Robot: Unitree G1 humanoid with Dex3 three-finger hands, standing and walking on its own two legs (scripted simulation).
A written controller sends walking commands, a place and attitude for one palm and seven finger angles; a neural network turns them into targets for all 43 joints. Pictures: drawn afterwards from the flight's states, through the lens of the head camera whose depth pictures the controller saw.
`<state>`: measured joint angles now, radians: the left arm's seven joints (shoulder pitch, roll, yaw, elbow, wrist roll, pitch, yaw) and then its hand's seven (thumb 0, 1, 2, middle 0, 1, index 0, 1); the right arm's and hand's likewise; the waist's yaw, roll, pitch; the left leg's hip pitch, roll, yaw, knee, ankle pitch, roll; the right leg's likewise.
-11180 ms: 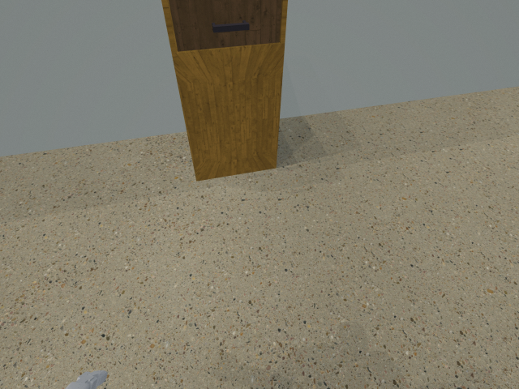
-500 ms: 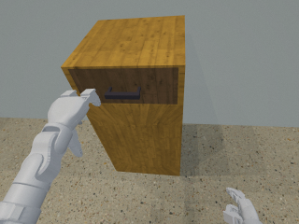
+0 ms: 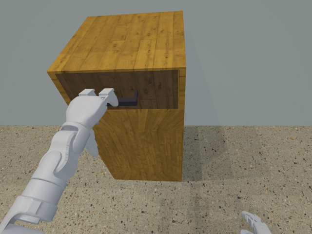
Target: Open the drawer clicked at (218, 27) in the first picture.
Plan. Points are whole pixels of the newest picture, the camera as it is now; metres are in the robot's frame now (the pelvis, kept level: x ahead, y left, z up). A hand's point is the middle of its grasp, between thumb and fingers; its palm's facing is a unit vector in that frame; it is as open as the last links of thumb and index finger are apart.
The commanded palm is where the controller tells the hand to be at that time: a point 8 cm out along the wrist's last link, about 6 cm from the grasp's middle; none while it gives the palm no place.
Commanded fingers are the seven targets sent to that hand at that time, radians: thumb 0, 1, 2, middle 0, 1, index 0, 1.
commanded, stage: move the hooked fingers above the handle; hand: left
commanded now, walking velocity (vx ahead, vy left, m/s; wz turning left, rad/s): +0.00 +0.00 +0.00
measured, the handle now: (118, 98) +0.53 +0.19 +0.03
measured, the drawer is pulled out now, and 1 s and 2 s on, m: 0.00 0.00 0.00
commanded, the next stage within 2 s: none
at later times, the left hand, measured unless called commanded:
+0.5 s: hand (111, 108) +0.42 +0.17 +0.09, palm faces -0.03 -0.05 -1.00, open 13.9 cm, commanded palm +0.41 +0.19 +0.15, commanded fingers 0.00 -0.50 0.30 -0.30 -1.20 -0.30 -1.20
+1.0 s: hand (122, 95) +0.48 +0.16 +0.09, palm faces +0.01 -0.05 -1.00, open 13.9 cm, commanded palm +0.46 +0.19 +0.14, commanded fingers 0.00 -0.50 0.30 -0.30 -1.20 -0.30 -1.20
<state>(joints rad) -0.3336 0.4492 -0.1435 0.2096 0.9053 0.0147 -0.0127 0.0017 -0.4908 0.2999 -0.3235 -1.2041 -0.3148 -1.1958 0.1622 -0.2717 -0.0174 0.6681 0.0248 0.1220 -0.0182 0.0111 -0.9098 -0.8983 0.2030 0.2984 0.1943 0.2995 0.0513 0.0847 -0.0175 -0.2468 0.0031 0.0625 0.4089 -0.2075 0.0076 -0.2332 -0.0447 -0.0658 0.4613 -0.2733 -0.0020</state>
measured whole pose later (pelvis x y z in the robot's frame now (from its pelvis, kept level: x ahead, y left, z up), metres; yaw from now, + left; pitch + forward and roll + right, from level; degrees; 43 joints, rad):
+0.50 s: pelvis +0.01 -0.01 +0.00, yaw +0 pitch +6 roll +1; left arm -0.57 0.41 -0.17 0.53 0.96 0.03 0.03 0.00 -0.49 0.30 -0.32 -1.20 -0.32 -1.20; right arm 0.19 -0.26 -0.02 0.66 0.03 0.13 -0.04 0.01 -0.91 -0.90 0.20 0.30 0.20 0.30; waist 0.01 0.06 -0.05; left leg -0.31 0.02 0.06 0.47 -0.25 0.00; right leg -0.30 -0.03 -0.06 0.52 -0.31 -0.01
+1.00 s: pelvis +0.02 -0.01 -0.01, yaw -2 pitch +11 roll +1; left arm -0.77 0.42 -0.08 0.84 1.02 -0.03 0.15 0.00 -0.49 0.30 -0.36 -1.23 -0.32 -1.20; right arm 0.31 -0.26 -0.06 0.71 0.02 0.13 -0.03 0.01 -0.91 -0.90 0.20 0.30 0.20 0.30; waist -0.06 0.06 -0.09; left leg -0.44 0.04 0.08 0.53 -0.28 -0.01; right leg -0.43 -0.02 -0.04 0.57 -0.33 -0.02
